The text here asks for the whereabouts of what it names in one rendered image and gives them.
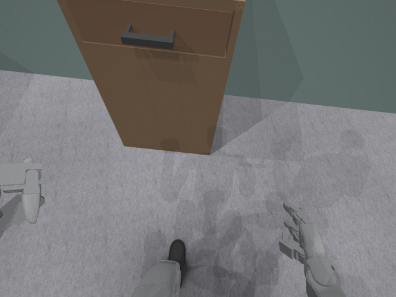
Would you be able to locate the robot right forearm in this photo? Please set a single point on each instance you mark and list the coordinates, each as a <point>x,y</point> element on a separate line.
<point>322,280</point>

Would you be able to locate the drawer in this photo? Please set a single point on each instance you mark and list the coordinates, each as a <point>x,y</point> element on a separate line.
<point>197,29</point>

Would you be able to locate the robot right hand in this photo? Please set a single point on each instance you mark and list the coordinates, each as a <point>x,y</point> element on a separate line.
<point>306,242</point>

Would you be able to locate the left robot thigh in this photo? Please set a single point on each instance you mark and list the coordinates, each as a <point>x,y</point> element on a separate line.
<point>162,280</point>

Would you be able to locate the handle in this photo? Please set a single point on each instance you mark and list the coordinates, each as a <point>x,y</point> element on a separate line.
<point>153,41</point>

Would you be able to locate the cabinet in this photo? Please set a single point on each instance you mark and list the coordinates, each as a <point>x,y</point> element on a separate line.
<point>160,99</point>

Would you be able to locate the robot left hand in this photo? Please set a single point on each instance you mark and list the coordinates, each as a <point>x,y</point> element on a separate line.
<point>21,177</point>

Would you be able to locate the robot left shin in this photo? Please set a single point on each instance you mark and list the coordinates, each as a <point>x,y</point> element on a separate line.
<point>176,264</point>

